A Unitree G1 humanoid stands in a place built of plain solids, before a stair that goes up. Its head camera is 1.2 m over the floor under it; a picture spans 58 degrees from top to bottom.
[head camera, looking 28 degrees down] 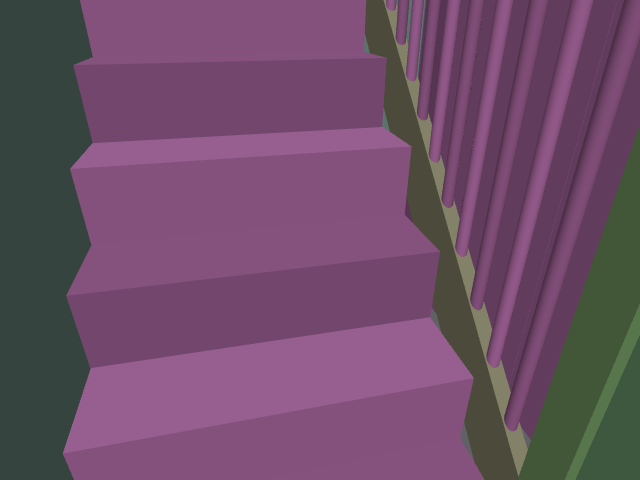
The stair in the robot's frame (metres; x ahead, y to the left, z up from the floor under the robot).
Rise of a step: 0.21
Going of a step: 0.24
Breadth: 0.90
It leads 13 degrees to the left of straight ahead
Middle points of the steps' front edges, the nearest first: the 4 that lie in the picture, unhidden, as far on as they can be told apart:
0.66 0.07 0.43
0.89 0.12 0.64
1.12 0.18 0.86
1.35 0.23 1.07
